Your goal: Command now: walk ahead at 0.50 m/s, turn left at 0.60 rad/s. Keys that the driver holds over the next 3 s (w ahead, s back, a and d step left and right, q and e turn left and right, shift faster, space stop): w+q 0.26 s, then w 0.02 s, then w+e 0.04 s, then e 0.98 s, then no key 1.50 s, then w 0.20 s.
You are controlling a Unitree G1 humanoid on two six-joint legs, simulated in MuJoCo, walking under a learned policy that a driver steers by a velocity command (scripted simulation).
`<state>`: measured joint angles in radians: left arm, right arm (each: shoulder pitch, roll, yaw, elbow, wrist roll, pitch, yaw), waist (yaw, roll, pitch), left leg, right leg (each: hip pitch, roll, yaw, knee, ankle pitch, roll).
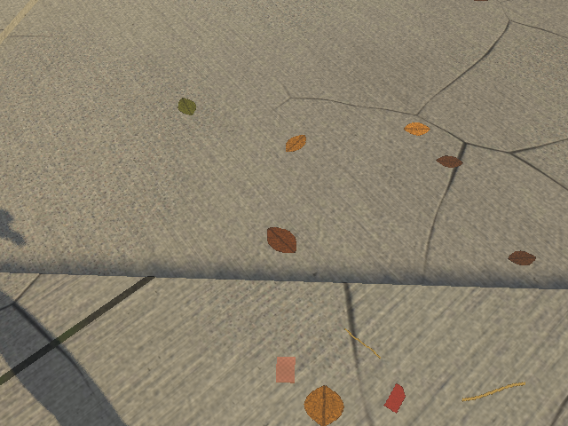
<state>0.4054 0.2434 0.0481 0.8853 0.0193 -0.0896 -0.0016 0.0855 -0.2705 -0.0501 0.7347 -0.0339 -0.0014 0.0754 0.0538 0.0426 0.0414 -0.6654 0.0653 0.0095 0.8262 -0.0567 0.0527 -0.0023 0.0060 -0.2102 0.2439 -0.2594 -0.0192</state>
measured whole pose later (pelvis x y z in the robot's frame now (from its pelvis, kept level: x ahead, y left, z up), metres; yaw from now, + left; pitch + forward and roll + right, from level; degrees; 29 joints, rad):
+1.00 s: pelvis +0.36 +0.08 -0.01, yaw -5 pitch +1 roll +1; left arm 0.27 0.28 0.07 0.75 0.02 0.04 0.00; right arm 0.16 -0.26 -0.02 0.74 -0.02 0.05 -0.03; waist 0.04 0.02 0.05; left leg -0.51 0.01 -0.09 0.92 -0.37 -0.05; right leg -0.34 0.14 0.11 0.43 -0.10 -0.10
